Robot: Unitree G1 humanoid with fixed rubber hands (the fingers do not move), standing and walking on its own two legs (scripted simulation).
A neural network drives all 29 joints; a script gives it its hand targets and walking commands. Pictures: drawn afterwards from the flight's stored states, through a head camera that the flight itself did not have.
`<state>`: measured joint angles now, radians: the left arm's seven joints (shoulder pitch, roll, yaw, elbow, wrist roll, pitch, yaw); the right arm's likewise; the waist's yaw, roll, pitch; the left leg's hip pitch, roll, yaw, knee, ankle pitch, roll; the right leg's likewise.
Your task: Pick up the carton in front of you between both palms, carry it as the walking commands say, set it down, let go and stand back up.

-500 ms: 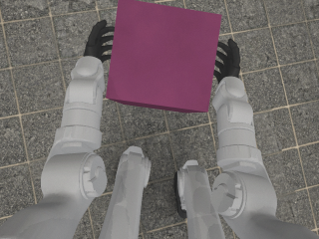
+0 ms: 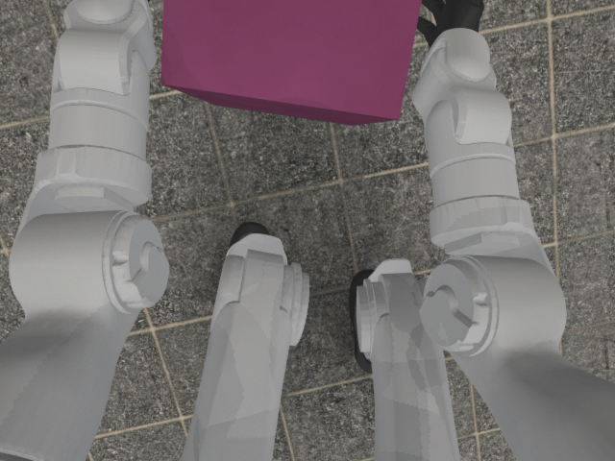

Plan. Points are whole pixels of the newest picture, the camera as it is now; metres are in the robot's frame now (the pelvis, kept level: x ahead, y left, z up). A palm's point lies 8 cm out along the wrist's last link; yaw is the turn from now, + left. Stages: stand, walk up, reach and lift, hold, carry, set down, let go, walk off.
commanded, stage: set down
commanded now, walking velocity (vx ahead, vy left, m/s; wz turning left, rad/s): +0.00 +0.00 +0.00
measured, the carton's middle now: (295, 19) +0.55 +0.14 -0.24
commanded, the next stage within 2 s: none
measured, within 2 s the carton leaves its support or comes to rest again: rests again in 0.54 s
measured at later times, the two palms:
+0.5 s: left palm (153, 2) +0.52 +0.28 -0.22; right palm (434, 47) +0.55 -0.02 -0.21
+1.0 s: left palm (157, 10) +0.51 +0.28 -0.23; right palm (435, 53) +0.55 -0.03 -0.23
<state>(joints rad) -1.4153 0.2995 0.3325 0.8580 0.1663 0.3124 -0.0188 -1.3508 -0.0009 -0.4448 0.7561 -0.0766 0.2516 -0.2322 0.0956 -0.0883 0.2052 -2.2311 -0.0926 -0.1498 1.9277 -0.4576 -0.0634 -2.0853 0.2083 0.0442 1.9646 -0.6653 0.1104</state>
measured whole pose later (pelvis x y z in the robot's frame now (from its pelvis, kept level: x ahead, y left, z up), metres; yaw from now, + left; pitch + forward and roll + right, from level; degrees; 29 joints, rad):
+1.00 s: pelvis -0.02 +0.00 -0.06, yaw -2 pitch +32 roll -2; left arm -1.55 0.43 0.37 1.05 0.13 0.24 -0.16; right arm -1.56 -0.14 -0.30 1.00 0.00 0.20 -0.15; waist 0.14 -0.10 0.51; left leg -2.21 0.03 -0.07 2.16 -0.51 -0.02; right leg -2.12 0.23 0.05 2.21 -0.66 0.10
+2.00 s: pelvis -0.01 +0.01 +0.02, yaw -1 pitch +40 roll -6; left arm -1.51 0.50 0.27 1.08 -0.02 0.21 -0.07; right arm -1.48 -0.18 -0.31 0.94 0.01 0.25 -0.19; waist 0.09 -0.06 0.23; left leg -2.12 -0.02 -0.08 1.88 -0.46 0.00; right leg -1.99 0.10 0.00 1.90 -0.62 0.07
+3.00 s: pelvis +0.06 +0.03 +0.27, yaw +4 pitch +35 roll -3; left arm -0.66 0.30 0.28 0.67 0.09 0.14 -0.13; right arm -0.60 -0.07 -0.21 0.55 -0.11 0.17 -0.09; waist 0.05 -0.03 -0.01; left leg -1.23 -0.05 -0.06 0.85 -0.23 0.03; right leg -1.13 0.03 0.08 0.85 -0.34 0.06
